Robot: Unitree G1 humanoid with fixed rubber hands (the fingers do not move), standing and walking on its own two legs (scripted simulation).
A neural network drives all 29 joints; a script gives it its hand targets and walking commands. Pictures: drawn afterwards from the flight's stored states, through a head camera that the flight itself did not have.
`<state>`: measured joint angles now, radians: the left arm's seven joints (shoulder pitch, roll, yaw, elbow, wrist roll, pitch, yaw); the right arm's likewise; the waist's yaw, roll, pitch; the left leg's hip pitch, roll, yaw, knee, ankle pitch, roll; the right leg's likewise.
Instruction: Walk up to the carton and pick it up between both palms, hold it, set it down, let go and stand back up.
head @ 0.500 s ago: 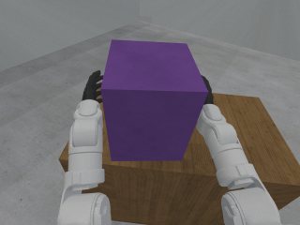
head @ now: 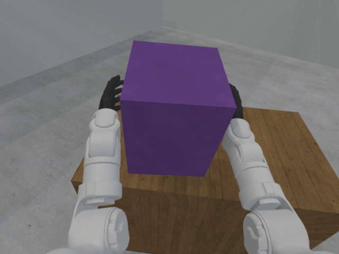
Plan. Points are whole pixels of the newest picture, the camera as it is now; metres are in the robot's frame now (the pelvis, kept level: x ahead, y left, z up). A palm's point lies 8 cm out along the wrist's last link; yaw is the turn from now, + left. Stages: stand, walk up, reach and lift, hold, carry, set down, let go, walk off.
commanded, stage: set down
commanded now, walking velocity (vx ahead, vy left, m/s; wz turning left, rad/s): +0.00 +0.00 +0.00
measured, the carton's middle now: (171, 113) +0.39 +0.01 +0.17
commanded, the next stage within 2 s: none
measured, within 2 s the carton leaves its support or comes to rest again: neither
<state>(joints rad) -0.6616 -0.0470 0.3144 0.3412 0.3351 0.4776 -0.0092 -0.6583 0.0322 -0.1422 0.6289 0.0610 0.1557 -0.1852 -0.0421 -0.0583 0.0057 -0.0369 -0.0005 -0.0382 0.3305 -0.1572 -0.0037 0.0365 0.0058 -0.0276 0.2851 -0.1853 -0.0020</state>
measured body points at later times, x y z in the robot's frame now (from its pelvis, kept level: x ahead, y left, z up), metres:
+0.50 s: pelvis +0.01 +0.00 +0.00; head -0.01 +0.04 +0.45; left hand +0.41 +0.15 +0.14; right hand +0.40 -0.14 +0.13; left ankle +0.03 +0.12 -0.75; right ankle -0.01 -0.11 -0.75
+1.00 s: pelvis +0.02 -0.01 +0.00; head +0.02 +0.02 +0.45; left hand +0.43 +0.15 +0.10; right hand +0.41 -0.14 +0.10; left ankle +0.03 +0.12 -0.75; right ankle -0.01 -0.11 -0.75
